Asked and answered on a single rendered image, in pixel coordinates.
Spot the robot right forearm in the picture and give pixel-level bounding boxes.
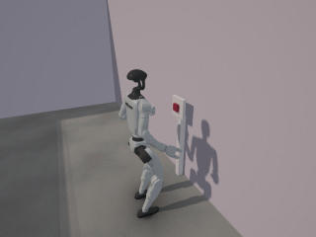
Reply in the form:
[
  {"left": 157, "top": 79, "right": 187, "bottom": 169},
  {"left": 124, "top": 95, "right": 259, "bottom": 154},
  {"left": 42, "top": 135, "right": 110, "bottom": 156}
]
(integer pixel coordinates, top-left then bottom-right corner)
[{"left": 141, "top": 130, "right": 168, "bottom": 152}]

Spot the robot torso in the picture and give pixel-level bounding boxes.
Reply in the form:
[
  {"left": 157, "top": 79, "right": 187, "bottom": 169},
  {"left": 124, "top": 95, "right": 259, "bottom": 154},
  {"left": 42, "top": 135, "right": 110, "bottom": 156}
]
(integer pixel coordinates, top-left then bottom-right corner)
[{"left": 125, "top": 96, "right": 149, "bottom": 156}]

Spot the right robot upper arm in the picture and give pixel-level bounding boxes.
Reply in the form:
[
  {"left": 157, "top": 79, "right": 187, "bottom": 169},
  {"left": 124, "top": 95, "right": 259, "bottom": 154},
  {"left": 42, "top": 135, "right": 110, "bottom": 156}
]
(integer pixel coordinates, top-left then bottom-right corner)
[{"left": 137, "top": 100, "right": 152, "bottom": 138}]

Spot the robot right hand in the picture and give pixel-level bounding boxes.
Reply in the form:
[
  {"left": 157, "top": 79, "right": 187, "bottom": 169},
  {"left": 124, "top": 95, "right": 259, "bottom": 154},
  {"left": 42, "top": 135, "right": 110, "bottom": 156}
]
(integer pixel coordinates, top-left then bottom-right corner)
[{"left": 165, "top": 145, "right": 183, "bottom": 159}]

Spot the left robot upper arm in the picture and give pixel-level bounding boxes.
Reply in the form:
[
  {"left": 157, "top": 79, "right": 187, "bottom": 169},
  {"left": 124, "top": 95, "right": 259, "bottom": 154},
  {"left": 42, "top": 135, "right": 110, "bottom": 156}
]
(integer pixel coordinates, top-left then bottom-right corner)
[{"left": 118, "top": 92, "right": 130, "bottom": 120}]

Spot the panel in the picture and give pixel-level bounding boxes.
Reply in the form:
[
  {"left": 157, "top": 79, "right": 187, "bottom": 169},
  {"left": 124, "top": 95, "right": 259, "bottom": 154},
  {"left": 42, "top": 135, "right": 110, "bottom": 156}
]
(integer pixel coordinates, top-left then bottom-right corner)
[{"left": 172, "top": 95, "right": 187, "bottom": 176}]

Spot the right robot foot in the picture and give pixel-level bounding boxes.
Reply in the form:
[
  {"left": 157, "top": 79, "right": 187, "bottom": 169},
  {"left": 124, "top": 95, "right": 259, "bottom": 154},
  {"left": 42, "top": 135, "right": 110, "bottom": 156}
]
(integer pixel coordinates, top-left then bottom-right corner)
[{"left": 137, "top": 205, "right": 159, "bottom": 218}]

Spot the button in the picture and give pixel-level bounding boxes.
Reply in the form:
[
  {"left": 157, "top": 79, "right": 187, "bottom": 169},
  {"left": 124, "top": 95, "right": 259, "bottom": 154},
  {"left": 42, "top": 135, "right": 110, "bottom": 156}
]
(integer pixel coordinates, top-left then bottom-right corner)
[{"left": 173, "top": 103, "right": 180, "bottom": 113}]

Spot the robot left hand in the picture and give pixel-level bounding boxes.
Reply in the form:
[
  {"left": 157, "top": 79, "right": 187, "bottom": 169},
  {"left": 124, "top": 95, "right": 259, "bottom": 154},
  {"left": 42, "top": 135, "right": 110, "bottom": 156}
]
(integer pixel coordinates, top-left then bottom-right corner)
[{"left": 150, "top": 105, "right": 156, "bottom": 116}]

